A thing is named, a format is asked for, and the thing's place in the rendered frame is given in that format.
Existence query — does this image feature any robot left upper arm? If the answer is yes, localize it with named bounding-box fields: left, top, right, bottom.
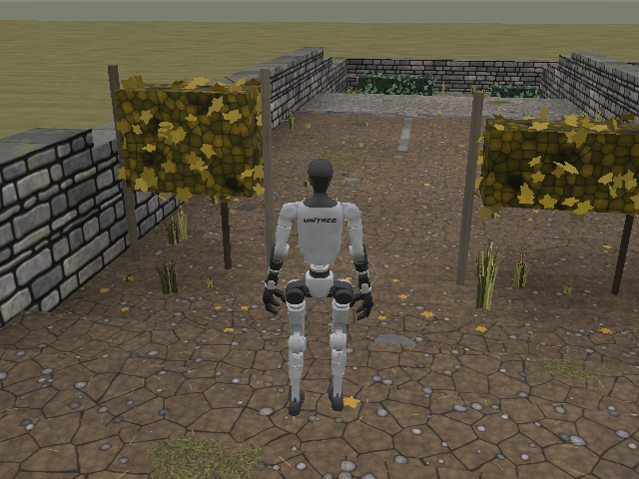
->
left=274, top=202, right=300, bottom=257

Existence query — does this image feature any robot right foot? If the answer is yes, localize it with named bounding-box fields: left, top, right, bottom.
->
left=328, top=385, right=343, bottom=411

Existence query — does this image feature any robot right upper arm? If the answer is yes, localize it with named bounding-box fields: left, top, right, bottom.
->
left=341, top=203, right=364, bottom=258

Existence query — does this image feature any robot left hand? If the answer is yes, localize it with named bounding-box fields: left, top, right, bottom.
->
left=263, top=287, right=286, bottom=314

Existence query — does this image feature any right robot forearm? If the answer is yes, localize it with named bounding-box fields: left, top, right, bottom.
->
left=353, top=244, right=371, bottom=293

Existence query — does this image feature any robot right hand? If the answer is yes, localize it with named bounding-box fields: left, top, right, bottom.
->
left=349, top=291, right=373, bottom=320

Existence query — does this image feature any robot left foot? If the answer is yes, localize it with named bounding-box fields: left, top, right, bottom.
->
left=289, top=389, right=305, bottom=416

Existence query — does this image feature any robot foot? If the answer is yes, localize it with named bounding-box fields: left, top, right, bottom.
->
left=289, top=389, right=305, bottom=416
left=328, top=385, right=343, bottom=411

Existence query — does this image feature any left robot forearm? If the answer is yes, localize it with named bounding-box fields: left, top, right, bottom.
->
left=265, top=243, right=284, bottom=289

